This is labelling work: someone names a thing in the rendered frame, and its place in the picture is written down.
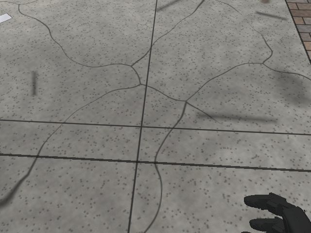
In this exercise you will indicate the robot right hand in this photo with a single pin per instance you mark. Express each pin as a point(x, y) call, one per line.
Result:
point(294, 219)

